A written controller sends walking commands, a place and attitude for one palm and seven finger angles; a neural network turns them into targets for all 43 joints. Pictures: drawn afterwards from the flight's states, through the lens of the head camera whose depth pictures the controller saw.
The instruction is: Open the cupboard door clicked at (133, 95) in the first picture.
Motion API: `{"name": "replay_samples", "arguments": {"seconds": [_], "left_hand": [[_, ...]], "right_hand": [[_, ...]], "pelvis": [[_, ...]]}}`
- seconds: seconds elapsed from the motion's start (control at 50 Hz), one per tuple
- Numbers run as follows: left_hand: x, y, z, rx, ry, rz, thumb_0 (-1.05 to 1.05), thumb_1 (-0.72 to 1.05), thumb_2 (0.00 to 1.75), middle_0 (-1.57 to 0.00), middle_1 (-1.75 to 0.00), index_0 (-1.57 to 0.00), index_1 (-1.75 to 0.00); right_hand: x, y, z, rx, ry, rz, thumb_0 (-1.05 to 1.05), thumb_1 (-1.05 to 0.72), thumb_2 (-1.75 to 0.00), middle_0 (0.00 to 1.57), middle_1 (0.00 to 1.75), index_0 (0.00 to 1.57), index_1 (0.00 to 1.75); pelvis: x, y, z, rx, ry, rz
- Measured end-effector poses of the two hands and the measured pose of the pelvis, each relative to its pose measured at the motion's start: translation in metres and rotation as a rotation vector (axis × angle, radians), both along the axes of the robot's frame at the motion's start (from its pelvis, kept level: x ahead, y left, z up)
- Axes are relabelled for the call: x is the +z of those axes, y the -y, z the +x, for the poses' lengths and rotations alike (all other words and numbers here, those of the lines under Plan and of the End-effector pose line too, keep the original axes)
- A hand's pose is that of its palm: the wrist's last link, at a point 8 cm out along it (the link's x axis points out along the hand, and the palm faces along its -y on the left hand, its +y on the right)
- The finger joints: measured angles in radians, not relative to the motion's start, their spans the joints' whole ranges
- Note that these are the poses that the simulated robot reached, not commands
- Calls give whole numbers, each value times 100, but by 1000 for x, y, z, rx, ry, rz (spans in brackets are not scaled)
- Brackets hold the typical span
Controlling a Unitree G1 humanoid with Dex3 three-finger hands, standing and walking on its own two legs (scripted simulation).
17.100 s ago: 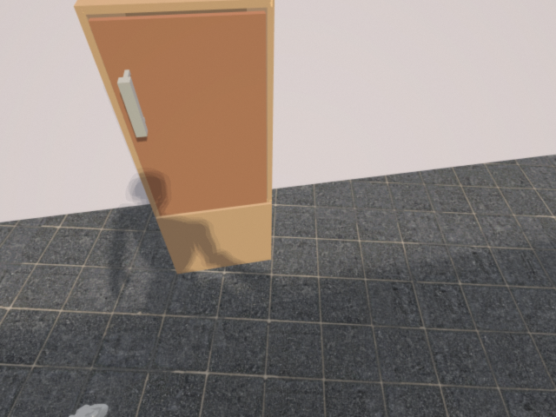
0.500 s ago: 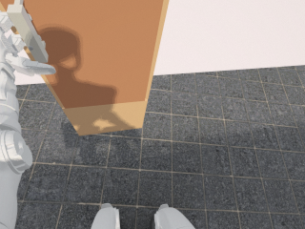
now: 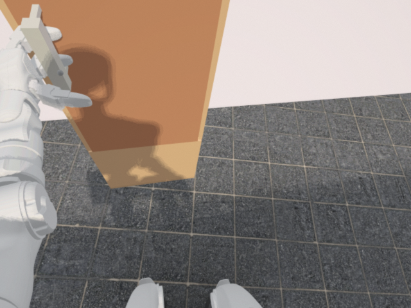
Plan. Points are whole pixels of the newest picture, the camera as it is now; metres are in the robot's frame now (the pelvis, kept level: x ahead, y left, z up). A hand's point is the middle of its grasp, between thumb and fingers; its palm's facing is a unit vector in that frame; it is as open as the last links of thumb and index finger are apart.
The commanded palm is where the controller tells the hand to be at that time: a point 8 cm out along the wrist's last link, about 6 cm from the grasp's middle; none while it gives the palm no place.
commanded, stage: slide the fingers in behind the handle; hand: left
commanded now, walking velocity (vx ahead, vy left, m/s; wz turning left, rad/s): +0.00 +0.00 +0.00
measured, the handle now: (51, 50) +0.58 +0.23 +0.11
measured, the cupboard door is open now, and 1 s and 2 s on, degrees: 0 0 50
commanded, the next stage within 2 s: close the thumb around the handle in 0.14 s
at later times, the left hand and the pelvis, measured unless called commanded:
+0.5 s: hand (60, 73) +0.53 +0.21 +0.10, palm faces +0.08 -1.00 +0.00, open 12.1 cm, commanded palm +0.51 +0.25 +0.10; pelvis +0.00 +0.00 +0.00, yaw +0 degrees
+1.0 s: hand (64, 72) +0.53 +0.21 +0.10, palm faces +0.09 -1.00 +0.00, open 5.8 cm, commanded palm +0.51 +0.25 +0.10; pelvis +0.00 +0.00 +0.00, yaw -1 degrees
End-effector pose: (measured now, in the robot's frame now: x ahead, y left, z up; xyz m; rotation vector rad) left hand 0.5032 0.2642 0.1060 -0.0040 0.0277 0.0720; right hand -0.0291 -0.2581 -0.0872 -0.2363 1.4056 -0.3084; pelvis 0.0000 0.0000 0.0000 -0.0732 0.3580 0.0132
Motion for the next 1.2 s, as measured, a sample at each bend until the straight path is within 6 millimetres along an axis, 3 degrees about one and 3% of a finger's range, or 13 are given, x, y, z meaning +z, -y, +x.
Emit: {"name": "replay_samples", "arguments": {"seconds": [0.28,0.38,0.52,0.86,1.2], "left_hand": [[-2,0,2,10,3,0,-2,-50,30,-30,-120,-30,-120],[-2,-1,0,9,4,2,-1,-43,33,-30,-121,-30,-121],[-3,0,0,8,-8,4,-1,-16,44,-32,-124,-32,-123],[-2,6,4,11,-1,6,0,70,81,-38,-133,-38,-133],[-2,7,1,11,2,2,1,71,79,-35,-135,-37,-135]], "right_hand": [[1,2,-6,1,-3,-14,1,-91,-90,21,30,21,30],[2,3,-9,-3,-12,-15,1,-91,-90,21,30,20,30],[2,2,-8,4,-15,-15,1,-91,-90,21,30,20,30],[-1,0,-4,-3,-3,1,1,-91,-90,21,30,20,30],[1,6,3,-7,7,-3,1,-91,-90,20,30,20,30]], "pelvis": [[-2,0,-4,-2,-6,0],[-1,0,-4,-2,-4,-1],[-1,0,-3,4,-2,-2],[-1,1,-1,-5,-6,2],[1,3,3,-9,-1,7]]}}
